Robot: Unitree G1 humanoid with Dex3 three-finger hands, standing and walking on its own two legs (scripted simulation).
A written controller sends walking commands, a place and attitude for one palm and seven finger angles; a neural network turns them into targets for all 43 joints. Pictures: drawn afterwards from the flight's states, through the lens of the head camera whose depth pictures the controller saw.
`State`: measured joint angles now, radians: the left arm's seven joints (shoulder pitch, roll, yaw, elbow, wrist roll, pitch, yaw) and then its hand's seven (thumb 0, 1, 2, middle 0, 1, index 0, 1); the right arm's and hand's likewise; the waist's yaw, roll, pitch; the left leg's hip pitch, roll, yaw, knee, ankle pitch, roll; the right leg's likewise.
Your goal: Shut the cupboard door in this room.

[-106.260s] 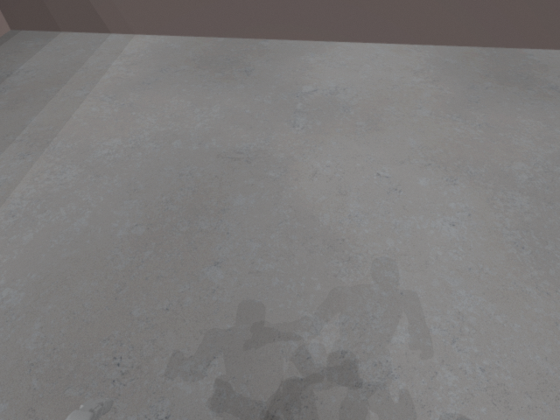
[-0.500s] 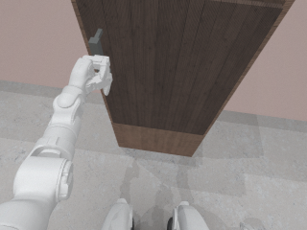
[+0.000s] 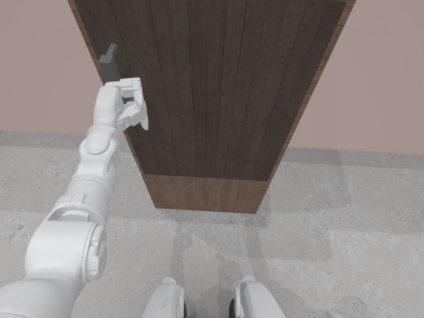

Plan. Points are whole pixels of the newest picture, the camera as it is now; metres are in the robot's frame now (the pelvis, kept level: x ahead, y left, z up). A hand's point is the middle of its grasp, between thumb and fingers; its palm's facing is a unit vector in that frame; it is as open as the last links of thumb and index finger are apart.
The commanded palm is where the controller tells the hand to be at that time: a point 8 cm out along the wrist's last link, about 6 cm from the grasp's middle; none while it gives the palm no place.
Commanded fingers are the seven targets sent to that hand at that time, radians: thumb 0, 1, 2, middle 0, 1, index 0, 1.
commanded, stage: pull the fist back off the door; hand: left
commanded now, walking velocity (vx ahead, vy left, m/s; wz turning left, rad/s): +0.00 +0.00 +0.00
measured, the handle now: (120, 85) +0.55 +0.17 +0.10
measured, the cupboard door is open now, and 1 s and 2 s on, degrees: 0 0 0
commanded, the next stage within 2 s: draw the hand back to the body in 0.44 s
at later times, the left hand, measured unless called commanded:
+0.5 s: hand (137, 143) +0.40 +0.12 +0.10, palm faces -0.08 -1.00 -0.02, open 3.1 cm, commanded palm +0.39 +0.17 +0.10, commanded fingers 0.00 0.90 0.90 -1.30 -1.50 -1.30 -1.50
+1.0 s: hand (100, 155) +0.34 +0.16 +0.15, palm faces -0.05 -1.00 -0.05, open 3.1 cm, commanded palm +0.32 +0.21 +0.16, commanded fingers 0.00 0.90 0.90 -1.22 -1.41 -1.22 -1.41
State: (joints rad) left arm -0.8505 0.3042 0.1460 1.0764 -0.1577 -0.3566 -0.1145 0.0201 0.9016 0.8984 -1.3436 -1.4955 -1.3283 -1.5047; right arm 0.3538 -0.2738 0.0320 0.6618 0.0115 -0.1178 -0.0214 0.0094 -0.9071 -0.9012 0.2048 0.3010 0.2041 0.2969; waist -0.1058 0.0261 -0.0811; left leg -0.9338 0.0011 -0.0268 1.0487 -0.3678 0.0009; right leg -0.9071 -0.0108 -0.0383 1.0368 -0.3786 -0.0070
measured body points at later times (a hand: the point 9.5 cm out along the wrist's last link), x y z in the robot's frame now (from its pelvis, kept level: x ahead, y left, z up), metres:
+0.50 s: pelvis +0.07 -0.01 +0.03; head +0.12 -0.02 +0.48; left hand +0.40 +0.17 +0.10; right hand +0.24 -0.26 -0.06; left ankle +0.08 +0.12 -0.66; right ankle +0.07 -0.12 -0.66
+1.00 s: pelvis +0.08 -0.02 +0.05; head +0.08 -0.04 +0.50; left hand +0.34 +0.21 +0.16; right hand +0.24 -0.26 -0.04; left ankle +0.08 +0.12 -0.66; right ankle +0.07 -0.12 -0.66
